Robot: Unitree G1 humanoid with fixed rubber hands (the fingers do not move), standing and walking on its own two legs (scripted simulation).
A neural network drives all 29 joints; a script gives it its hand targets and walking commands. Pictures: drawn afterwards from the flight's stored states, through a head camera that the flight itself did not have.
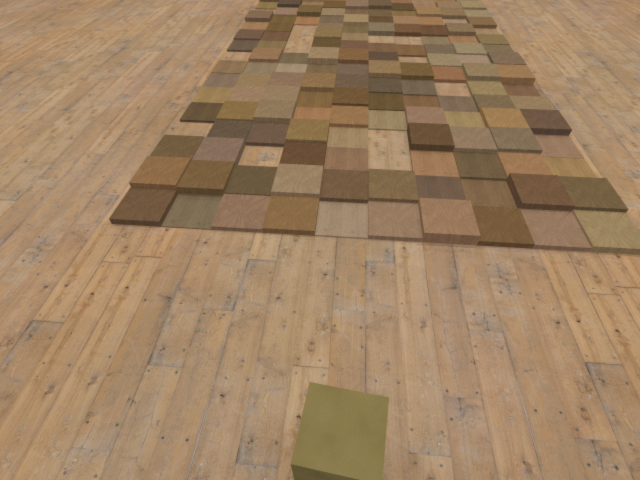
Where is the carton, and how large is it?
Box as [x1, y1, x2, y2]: [291, 382, 388, 479]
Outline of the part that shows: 309,382 291,461 294,479 382,479 388,397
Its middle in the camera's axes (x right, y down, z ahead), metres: +0.06 +0.54 +1.03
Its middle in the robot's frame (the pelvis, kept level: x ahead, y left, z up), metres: +0.39 -0.03 -0.64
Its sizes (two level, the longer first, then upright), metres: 0.210 0.200 0.250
